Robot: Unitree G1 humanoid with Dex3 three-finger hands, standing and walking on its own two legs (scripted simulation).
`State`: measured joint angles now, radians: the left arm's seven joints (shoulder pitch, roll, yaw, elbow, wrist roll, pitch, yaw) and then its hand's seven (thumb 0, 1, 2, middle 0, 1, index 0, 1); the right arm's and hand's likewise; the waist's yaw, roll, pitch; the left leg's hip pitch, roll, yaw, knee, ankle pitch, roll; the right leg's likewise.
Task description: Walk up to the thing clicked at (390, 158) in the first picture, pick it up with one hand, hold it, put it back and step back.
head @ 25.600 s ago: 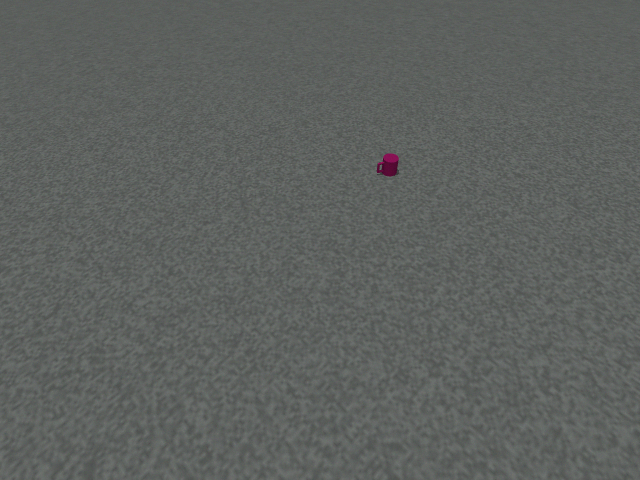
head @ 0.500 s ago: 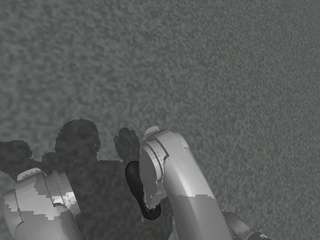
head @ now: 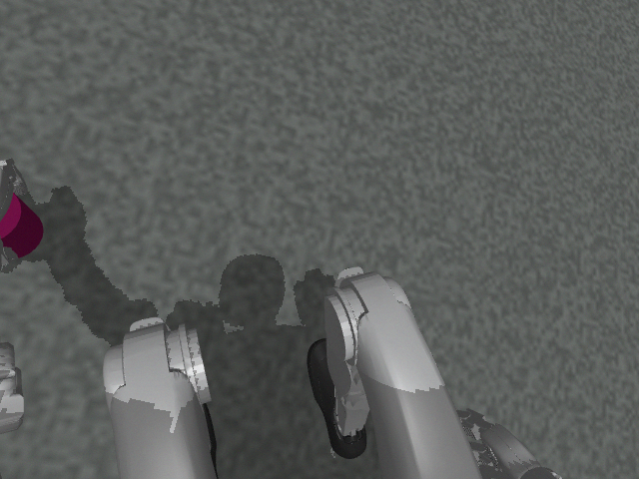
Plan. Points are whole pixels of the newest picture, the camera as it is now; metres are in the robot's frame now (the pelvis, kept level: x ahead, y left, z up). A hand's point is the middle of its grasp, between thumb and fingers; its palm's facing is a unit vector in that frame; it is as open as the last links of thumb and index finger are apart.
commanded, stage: settle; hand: left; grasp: from above
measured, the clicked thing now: out of the picture +0.45 +0.35 -0.22
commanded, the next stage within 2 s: lift in 0.20 s
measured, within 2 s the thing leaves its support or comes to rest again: neither
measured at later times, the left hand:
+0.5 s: hand out of the picture +0.45 +0.32 -0.13, palm faces -0.43 -0.09 -0.90, open 10.1 cm
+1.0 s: hand out of the picture +0.38 +0.32 +0.02, palm faces -0.43 -0.12 -0.89, open 10.1 cm
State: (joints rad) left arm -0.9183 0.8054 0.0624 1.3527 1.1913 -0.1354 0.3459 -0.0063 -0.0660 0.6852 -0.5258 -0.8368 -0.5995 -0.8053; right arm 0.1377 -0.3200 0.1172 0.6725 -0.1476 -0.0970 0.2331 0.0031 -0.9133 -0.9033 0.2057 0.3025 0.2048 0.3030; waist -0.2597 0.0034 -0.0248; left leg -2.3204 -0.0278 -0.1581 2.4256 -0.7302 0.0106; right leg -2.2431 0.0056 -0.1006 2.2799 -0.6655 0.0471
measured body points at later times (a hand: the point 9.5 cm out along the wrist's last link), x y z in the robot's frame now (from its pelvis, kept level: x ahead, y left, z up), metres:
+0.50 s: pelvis -0.01 +0.00 +0.02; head +0.22 +0.08 +0.40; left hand +0.47 +0.33 -0.08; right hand +0.05 -0.28 -0.08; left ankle +0.06 +0.12 -0.30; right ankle +0.11 -0.13 -0.30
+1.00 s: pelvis -0.01 +0.00 +0.13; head +0.17 +0.07 +0.53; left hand +0.40 +0.33 +0.07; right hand +0.12 -0.26 +0.02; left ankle +0.06 +0.12 -0.30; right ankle +0.11 -0.13 -0.30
